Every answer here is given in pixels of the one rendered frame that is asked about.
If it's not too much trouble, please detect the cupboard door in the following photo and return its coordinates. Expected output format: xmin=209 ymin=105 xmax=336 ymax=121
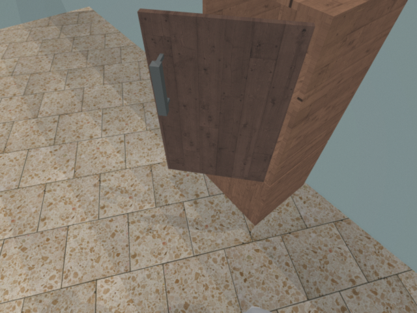
xmin=137 ymin=8 xmax=315 ymax=182

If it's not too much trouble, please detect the handle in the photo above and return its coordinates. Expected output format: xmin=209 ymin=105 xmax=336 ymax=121
xmin=149 ymin=53 xmax=170 ymax=116

